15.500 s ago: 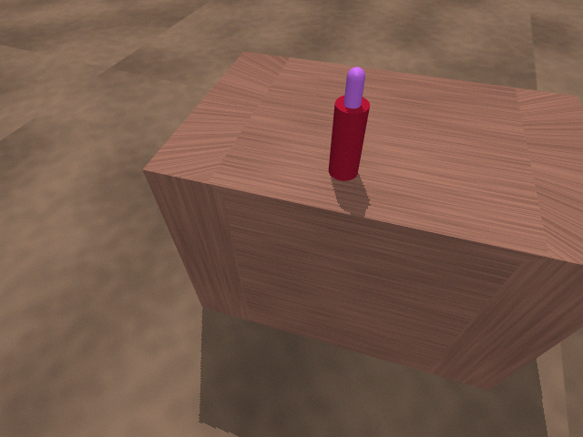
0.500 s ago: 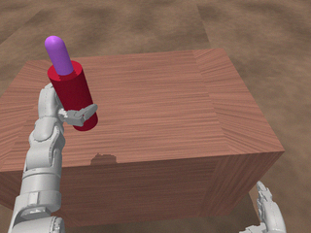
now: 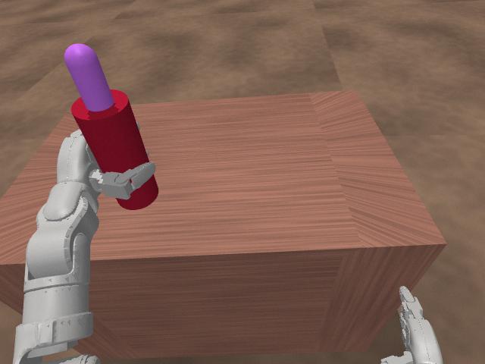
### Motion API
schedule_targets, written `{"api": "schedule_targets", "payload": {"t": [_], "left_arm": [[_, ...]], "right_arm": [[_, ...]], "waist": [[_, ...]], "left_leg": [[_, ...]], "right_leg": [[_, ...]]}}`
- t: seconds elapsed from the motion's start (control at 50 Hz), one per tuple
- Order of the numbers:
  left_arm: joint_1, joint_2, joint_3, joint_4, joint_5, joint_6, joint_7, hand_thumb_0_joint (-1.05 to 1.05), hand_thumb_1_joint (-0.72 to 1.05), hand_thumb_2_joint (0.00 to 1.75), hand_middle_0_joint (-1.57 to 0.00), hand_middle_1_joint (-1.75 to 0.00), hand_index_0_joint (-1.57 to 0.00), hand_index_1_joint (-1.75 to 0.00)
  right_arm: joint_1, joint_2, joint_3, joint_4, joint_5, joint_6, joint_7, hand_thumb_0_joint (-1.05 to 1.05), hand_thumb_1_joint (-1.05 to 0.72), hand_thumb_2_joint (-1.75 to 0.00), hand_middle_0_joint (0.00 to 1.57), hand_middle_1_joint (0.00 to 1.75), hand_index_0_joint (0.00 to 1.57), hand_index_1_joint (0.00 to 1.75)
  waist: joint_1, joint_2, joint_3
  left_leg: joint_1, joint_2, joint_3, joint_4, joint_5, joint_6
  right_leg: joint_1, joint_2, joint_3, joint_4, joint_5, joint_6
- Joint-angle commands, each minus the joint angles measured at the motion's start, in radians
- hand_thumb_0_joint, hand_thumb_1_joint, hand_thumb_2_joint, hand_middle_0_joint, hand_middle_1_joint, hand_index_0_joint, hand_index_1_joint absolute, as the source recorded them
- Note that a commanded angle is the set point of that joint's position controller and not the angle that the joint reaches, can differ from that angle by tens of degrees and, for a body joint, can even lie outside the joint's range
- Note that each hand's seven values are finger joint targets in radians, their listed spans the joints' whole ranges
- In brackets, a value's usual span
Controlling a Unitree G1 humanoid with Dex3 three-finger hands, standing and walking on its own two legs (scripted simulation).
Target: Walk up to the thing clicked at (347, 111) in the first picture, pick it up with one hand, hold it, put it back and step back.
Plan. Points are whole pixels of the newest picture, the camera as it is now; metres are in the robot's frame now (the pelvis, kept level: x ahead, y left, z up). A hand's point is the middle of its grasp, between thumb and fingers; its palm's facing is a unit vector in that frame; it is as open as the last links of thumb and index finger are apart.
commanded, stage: lift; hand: left
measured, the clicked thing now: (113, 136) +0.36 +0.17 +0.25
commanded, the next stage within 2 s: hold in 0.26 s
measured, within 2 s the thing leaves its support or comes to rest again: neither
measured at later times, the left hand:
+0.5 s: hand (112, 155) +0.34 +0.18 +0.23, palm faces +0.12 -0.99 -0.03, open 9.6 cm
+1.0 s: hand (111, 146) +0.33 +0.17 +0.25, palm faces +0.08 -1.00 -0.05, open 9.6 cm
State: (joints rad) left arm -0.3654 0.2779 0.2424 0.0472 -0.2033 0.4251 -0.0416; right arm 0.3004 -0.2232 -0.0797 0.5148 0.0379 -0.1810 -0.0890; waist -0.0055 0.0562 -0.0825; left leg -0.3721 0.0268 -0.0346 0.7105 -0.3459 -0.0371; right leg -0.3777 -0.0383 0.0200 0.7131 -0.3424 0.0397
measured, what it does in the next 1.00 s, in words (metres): stands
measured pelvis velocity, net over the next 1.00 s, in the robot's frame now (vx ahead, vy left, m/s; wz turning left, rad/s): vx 0.00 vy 0.00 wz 0.01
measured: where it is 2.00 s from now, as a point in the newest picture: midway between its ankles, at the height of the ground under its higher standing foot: outside the picture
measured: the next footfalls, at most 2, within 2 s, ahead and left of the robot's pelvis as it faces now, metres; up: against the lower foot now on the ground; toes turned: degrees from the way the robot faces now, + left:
none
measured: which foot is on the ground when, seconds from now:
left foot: down 0.00-1.00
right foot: down 0.00-1.00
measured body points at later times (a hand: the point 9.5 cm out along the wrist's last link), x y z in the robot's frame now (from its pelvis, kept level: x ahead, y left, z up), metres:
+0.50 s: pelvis +0.00 +0.01 +0.00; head -0.03 -0.02 +0.45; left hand +0.33 +0.23 +0.23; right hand +0.17 -0.25 -0.06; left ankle +0.02 +0.14 -0.72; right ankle +0.02 -0.14 -0.72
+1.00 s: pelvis +0.00 +0.00 +0.01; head -0.04 -0.03 +0.45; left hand +0.32 +0.22 +0.25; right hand +0.18 -0.24 -0.06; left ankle +0.02 +0.14 -0.72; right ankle +0.02 -0.14 -0.72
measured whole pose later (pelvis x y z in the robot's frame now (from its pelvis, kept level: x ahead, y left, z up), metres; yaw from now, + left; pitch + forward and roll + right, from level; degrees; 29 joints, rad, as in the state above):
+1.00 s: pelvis +0.00 +0.00 +0.01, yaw +1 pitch -1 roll +0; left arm -0.37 0.27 0.26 -0.18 -0.23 0.66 -0.06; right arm 0.25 -0.21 -0.08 0.66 0.04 -0.31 -0.10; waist 0.02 0.08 -0.08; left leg -0.31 0.02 -0.04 0.65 -0.32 -0.03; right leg -0.31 -0.05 0.01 0.65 -0.32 0.05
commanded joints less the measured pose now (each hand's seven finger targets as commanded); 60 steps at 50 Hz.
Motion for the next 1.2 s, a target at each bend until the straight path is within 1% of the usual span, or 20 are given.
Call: {"api": "schedule_targets", "payload": {"t": [0.0,0.02,0.04,0.1,0.16,0.2,0.26,0.3,0.46,0.5,0.52,0.6,0.62,0.64,0.72,0.82,0.86,1.0,1.02,1.18], "left_arm": [[-0.523,0.217,0.1,-0.34,-0.027,-0.074,0.007,0.0,0.22,1.37,-1.3,-1.48,-1.32,-1.48],[-0.55,0.223,0.103,-0.353,-0.024,-0.068,0.008,0.0,0.21,1.37,-1.3,-1.48,-1.32,-1.49],[-0.566,0.226,0.103,-0.376,-0.021,-0.064,0.009,0.0,0.2,1.36,-1.3,-1.48,-1.33,-1.48],[-0.503,0.195,0.104,-0.301,-0.031,-0.038,0.013,0.0,0.17,1.36,-1.3,-1.48,-1.32,-1.48],[-0.557,0.21,0.099,-0.4,-0.029,-0.035,0.014,0.0,0.15,1.35,-1.29,-1.47,-1.31,-1.47],[-0.516,0.191,0.097,-0.361,-0.03,-0.025,0.013,0.0,0.12,1.33,-1.29,-1.46,-1.31,-1.47],[-0.53,0.204,0.106,-0.403,-0.028,-0.018,0.017,0.0,0.1,1.32,-1.28,-1.46,-1.3,-1.46],[-0.555,0.221,0.111,-0.443,-0.026,-0.016,0.018,0.0,0.11,1.31,-1.27,-1.44,-1.29,-1.45],[-0.512,0.182,0.094,-0.413,-0.041,0.026,0.001,0.0,0.08,1.24,-1.24,-1.39,-1.26,-1.4],[-0.556,0.241,0.126,-0.488,-0.04,0.024,0.001,0.0,0.07,1.23,-1.24,-1.38,-1.25,-1.39],[-0.51,0.21,0.119,-0.411,-0.038,0.034,-0.002,0.0,0.09,1.22,-1.23,-1.38,-1.25,-1.39],[-0.512,0.201,0.117,-0.456,-0.047,0.053,-0.002,0.0,0.08,1.22,-1.22,-1.38,-1.25,-1.39],[-0.507,0.2,0.127,-0.402,-0.047,0.062,-0.004,0.0,0.07,1.22,-1.21,-1.38,-1.23,-1.38],[-0.534,0.22,0.127,-0.488,-0.045,0.058,-0.003,0.0,0.08,1.22,-1.23,-1.39,-1.25,-1.39],[-0.519,0.217,0.141,-0.493,-0.05,0.071,-0.001,0.0,0.08,1.24,-1.23,-1.39,-1.25,-1.4],[-0.519,0.171,0.091,-0.486,-0.05,0.106,-0.013,0.0,0.09,1.25,-1.24,-1.41,-1.26,-1.41],[-0.552,0.219,0.125,-0.558,-0.048,0.108,-0.008,0.0,0.1,1.25,-1.25,-1.41,-1.27,-1.42],[-0.539,0.219,0.153,-0.456,-0.057,0.143,-0.002,0.0,0.08,1.26,-1.23,-1.42,-1.25,-1.42],[-0.528,0.192,0.14,-0.442,-0.06,0.148,-0.004,0.0,0.1,1.27,-1.24,-1.42,-1.26,-1.42],[-0.508,0.191,0.12,-0.459,-0.046,0.141,-0.012,0.0,0.13,1.27,-1.26,-1.43,-1.28,-1.43]], "right_arm": [[-0.128,-0.109,-0.043,-0.152,-0.001,-0.083,-0.004,0.0,0.56,-0.05,0.05,0.05,0.05,0.05],[-0.124,-0.129,-0.058,-0.156,-0.004,-0.088,-0.005,0.0,0.56,-0.05,0.05,0.05,0.05,0.05],[-0.121,-0.115,-0.048,-0.136,-0.004,-0.092,-0.005,0.0,0.56,-0.05,0.05,0.05,0.05,0.05],[-0.146,-0.131,-0.062,-0.125,-0.002,-0.107,-0.007,0.0,0.55,-0.05,0.05,0.05,0.05,0.05],[-0.144,-0.112,-0.047,-0.109,-0.001,-0.118,-0.009,0.0,0.55,-0.05,0.05,0.05,0.05,0.05],[-0.145,-0.099,-0.037,-0.102,-0.003,-0.123,-0.008,0.0,0.55,-0.05,0.05,0.05,0.05,0.05],[-0.158,-0.103,-0.043,-0.085,-0.001,-0.134,-0.006,0.0,0.54,-0.05,0.05,0.05,0.05,0.05],[-0.14,-0.125,-0.068,-0.078,-0.004,-0.14,-0.01,0.0,0.54,-0.05,0.05,0.05,0.05,0.05],[-0.166,-0.086,-0.027,-0.058,-0.004,-0.161,-0.011,0.0,0.54,-0.05,0.05,0.05,0.05,0.05],[-0.182,-0.117,-0.053,-0.043,-0.004,-0.167,-0.016,0.0,0.53,-0.05,0.05,0.05,0.05,0.05],[-0.158,-0.099,-0.038,-0.044,-0.007,-0.169,-0.015,0.0,0.53,-0.05,0.05,0.05,0.05,0.05],[-0.185,-0.11,-0.047,-0.055,-0.001,-0.177,-0.014,0.0,0.53,-0.05,0.05,0.05,0.05,0.05],[-0.165,-0.124,-0.061,-0.049,-0.004,-0.179,-0.014,0.0,0.53,-0.06,0.05,0.05,0.05,0.05],[-0.169,-0.109,-0.047,-0.042,-0.002,-0.178,-0.012,0.0,0.54,-0.05,0.05,0.05,0.05,0.05],[-0.171,-0.097,-0.042,-0.042,-0.004,-0.187,-0.015,0.0,0.53,-0.06,0.05,0.05,0.05,0.05],[-0.186,-0.083,-0.022,-0.031,-0.003,-0.187,-0.013,0.0,0.54,-0.05,0.05,0.05,0.05,0.05],[-0.184,-0.091,-0.028,-0.022,-0.002,-0.188,-0.011,0.0,0.54,-0.05,0.05,0.05,0.05,0.05],[-0.182,-0.105,-0.047,-0.014,-0.001,-0.191,-0.021,0.0,0.53,-0.06,0.05,0.05,0.05,0.05],[-0.177,-0.085,-0.025,-0.015,0.0,-0.191,-0.016,0.0,0.54,-0.05,0.05,0.05,0.05,0.05],[-0.179,-0.093,-0.032,-0.036,0.008,-0.187,-0.007,0.0,0.54,-0.05,0.05,0.05,0.05,0.05]], "waist": [[0.008,-0.025,-0.232],[-0.009,-0.037,-0.248],[0.008,-0.026,-0.252],[-0.003,-0.053,-0.199],[0.004,-0.021,-0.23],[0.006,-0.043,-0.214],[0.018,0.01,-0.238],[0.004,0.008,-0.254],[0.009,-0.012,-0.222],[0.014,0.013,-0.231],[0.005,-0.02,-0.216],[0.014,-0.008,-0.228],[-0.004,-0.038,-0.232],[0.017,0.008,-0.247],[0.015,-0.034,-0.228],[0.013,0.006,-0.228],[0.026,0.013,-0.233],[0.012,-0.049,-0.225],[0.021,-0.059,-0.221],[0.023,-0.03,-0.224]], "left_leg": [[0.116,-0.041,0.057,-0.11,0.143,0.041],[0.14,-0.038,0.056,-0.11,0.152,0.042],[0.133,-0.039,0.053,-0.115,0.152,0.04],[0.124,-0.04,0.052,-0.124,0.128,0.043],[0.147,-0.038,0.047,-0.133,0.135,0.04],[0.135,-0.037,0.043,-0.137,0.137,0.041],[0.153,-0.035,0.041,-0.138,0.173,0.034],[0.17,-0.031,0.038,-0.136,0.194,0.032],[0.161,-0.033,0.035,-0.142,0.213,0.035],[0.171,-0.037,0.037,-0.145,0.197,0.036],[0.168,-0.034,0.036,-0.146,0.197,0.037],[0.17,-0.037,0.035,-0.15,0.189,0.037],[0.18,-0.032,0.031,-0.151,0.204,0.037],[0.184,-0.034,0.031,-0.152,0.211,0.033],[0.177,-0.041,0.038,-0.145,0.207,0.041],[0.189,-0.037,0.033,-0.153,0.215,0.033],[0.184,-0.041,0.036,-0.153,0.202,0.035],[0.179,-0.046,0.038,-0.149,0.203,0.044],[0.174,-0.042,0.034,-0.152,0.21,0.041],[0.176,-0.047,0.04,-0.154,0.193,0.041]], "right_leg": [[0.05,0.028,-0.062,-0.15,0.145,-0.015],[0.051,0.029,-0.061,-0.149,0.152,-0.013],[0.058,0.029,-0.066,-0.152,0.147,-0.016],[0.043,0.03,-0.065,-0.163,0.127,-0.012],[0.045,0.032,-0.07,-0.159,0.13,-0.018],[0.056,0.033,-0.076,-0.165,0.13,-0.016],[0.067,0.035,-0.077,-0.15,0.16,-0.023],[0.067,0.039,-0.082,-0.149,0.181,-0.022],[0.075,0.039,-0.083,-0.159,0.196,-0.021],[0.072,0.036,-0.081,-0.167,0.183,-0.022],[0.071,0.039,-0.084,-0.167,0.181,-0.019],[0.085,0.038,-0.083,-0.172,0.175,-0.021],[0.084,0.041,-0.086,-0.168,0.19,-0.018],[0.086,0.041,-0.087,-0.167,0.192,-0.023],[0.088,0.036,-0.084,-0.175,0.191,-0.015],[0.069,0.04,-0.088,-0.17,0.194,-0.023],[0.077,0.038,-0.088,-0.176,0.183,-0.024],[0.085,0.034,-0.08,-0.184,0.19,-0.013],[0.086,0.037,-0.087,-0.18,0.192,-0.017],[0.075,0.032,-0.082,-0.182,0.178,-0.02]]}}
